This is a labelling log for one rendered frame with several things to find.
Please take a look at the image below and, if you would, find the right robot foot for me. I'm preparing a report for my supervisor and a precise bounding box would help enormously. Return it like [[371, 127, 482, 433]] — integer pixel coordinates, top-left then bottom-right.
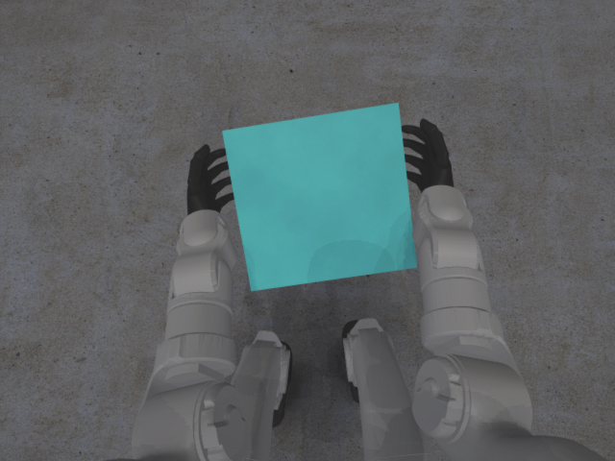
[[342, 321, 359, 403]]

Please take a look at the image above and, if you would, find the robot left forearm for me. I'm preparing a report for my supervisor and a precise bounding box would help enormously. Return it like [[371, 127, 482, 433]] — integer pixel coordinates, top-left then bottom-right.
[[132, 209, 237, 458]]

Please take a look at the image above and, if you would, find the robot foot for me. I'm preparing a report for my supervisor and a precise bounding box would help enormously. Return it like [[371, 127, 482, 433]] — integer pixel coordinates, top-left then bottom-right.
[[342, 321, 359, 403], [272, 341, 292, 427]]

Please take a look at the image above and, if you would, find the robot left hand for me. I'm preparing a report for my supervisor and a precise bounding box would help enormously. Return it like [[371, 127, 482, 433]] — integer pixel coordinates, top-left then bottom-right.
[[187, 144, 234, 216]]

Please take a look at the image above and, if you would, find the robot right hand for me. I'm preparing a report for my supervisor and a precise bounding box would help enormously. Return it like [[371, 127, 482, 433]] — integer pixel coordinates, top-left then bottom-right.
[[402, 118, 454, 193]]

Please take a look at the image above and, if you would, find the carton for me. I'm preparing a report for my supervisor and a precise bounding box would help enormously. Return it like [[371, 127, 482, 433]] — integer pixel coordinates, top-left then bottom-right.
[[222, 103, 417, 291]]

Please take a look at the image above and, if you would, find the robot right forearm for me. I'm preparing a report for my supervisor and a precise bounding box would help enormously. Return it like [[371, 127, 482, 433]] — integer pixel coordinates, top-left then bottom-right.
[[412, 185, 532, 421]]

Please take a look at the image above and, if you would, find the robot right upper arm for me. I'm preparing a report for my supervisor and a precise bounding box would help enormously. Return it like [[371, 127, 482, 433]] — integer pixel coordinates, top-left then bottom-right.
[[412, 352, 608, 461]]

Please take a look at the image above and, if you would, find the left robot foot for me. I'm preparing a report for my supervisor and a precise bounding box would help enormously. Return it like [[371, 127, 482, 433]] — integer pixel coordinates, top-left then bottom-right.
[[272, 341, 292, 427]]

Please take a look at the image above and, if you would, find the robot left upper arm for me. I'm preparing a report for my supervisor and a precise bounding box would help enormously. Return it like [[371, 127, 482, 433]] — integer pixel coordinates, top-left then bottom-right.
[[105, 379, 251, 461]]

